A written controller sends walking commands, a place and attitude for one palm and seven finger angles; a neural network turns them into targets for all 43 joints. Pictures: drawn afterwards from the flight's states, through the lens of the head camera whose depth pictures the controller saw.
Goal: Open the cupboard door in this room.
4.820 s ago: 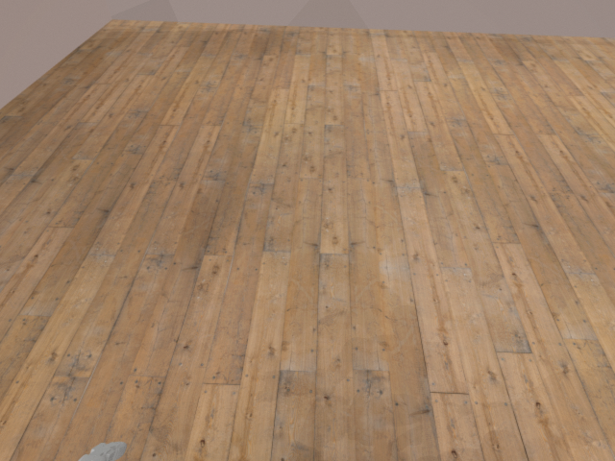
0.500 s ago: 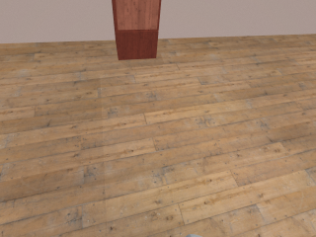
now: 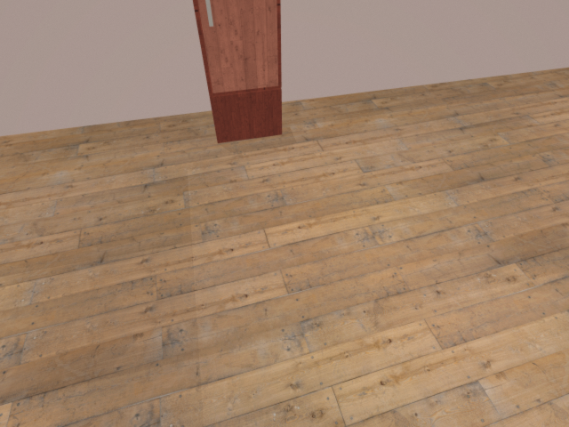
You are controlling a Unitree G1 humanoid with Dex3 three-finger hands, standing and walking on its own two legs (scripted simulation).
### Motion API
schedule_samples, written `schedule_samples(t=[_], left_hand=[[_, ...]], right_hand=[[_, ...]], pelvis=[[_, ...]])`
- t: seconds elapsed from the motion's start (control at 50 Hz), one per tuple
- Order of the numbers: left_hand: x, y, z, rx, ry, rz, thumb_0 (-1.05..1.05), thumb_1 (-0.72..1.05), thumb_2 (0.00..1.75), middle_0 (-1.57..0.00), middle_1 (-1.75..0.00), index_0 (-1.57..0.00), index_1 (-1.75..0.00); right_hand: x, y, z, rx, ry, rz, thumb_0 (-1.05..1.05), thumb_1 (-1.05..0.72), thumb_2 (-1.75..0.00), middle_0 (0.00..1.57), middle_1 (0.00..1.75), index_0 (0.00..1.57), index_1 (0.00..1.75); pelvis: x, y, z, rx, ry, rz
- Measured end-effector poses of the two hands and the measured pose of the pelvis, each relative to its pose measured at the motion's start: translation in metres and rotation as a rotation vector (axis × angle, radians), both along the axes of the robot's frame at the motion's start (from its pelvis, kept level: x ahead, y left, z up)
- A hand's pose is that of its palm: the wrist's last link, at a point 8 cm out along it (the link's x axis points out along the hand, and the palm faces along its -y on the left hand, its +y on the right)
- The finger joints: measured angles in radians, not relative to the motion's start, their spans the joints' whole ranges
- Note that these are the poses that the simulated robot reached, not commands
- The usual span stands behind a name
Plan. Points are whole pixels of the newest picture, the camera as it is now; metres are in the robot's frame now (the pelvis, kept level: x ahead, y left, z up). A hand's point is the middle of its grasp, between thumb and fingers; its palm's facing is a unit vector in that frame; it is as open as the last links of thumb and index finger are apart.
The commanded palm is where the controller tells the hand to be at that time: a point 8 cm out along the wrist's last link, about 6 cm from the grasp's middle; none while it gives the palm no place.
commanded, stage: turn or walk to find it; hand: left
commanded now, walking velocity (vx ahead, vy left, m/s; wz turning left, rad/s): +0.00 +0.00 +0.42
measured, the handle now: (208, 7) +1.79 +0.44 -0.01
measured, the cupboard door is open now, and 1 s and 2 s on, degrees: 0 0 0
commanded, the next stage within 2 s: stand and wait in 0.10 s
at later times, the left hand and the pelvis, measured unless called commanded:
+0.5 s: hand out of the picture -0.02 +0.16 -0.18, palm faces +0.08 -0.98 -0.17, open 7.4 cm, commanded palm none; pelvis +0.00 +0.00 +0.00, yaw +2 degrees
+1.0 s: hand out of the picture +0.00 +0.20 -0.18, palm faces +0.13 -0.97 -0.21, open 7.4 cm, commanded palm none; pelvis +0.00 +0.01 +0.00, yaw +5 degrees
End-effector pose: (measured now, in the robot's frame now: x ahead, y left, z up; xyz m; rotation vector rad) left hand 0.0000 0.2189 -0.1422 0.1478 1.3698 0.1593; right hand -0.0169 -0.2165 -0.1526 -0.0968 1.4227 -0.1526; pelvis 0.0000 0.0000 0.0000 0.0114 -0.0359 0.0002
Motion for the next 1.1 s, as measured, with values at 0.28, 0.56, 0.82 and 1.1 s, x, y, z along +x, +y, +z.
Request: schedule_samples(t=[0.28, 0.56, 0.82, 1.1], left_hand=[[-0.027, -0.012, -0.008, -0.031, 0.055, 0.056, 0.00, 0.91, 0.90, -0.20, -0.30, -0.20, -0.30], [-0.027, -0.005, -0.008, -0.024, 0.035, 0.086, 0.00, 0.90, 0.90, -0.20, -0.30, -0.20, -0.30], [-0.012, 0.028, -0.015, 0.008, -0.011, 0.106, 0.00, 0.91, 0.90, -0.20, -0.30, -0.20, -0.30], [-0.017, 0.027, -0.010, 0.013, -0.019, 0.132, 0.00, 0.90, 0.90, -0.20, -0.30, -0.20, -0.30]], right_hand=[[-0.024, 0.004, 0.001, 0.000, 0.083, 0.014, 0.00, -0.90, -0.89, 0.20, 0.30, 0.19, 0.29], [0.012, 0.007, 0.000, -0.005, 0.002, 0.062, 0.01, -0.91, -0.89, 0.20, 0.30, 0.20, 0.29], [0.048, 0.006, 0.004, -0.056, -0.068, 0.120, 0.01, -0.91, -0.89, 0.20, 0.30, 0.20, 0.29], [0.069, 0.001, 0.003, -0.049, -0.094, 0.164, 0.01, -0.91, -0.89, 0.20, 0.30, 0.20, 0.29]], pelvis=[[-0.006, -0.003, -0.003, -0.007, 0.009, 0.028], [-0.006, 0.003, -0.004, -0.012, 0.017, 0.053], [-0.006, 0.015, -0.009, -0.011, 0.024, 0.083], [-0.005, 0.014, -0.009, -0.028, 0.021, 0.113]])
